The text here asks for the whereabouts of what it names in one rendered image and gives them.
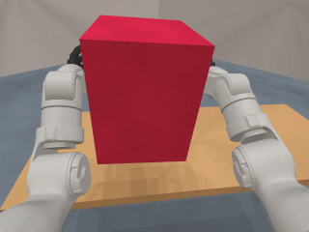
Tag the robot left hand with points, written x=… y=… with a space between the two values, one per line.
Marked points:
x=74 y=58

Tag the robot left forearm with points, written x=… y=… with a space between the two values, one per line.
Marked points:
x=62 y=106

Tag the table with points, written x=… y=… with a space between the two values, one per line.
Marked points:
x=208 y=169

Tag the robot left upper arm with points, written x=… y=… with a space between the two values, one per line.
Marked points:
x=54 y=183

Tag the robot right hand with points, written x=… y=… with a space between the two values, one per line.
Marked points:
x=212 y=64

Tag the carton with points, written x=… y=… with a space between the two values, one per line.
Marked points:
x=145 y=79

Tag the robot right forearm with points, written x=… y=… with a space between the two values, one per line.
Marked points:
x=245 y=120

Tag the robot right upper arm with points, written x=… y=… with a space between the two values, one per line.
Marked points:
x=266 y=167

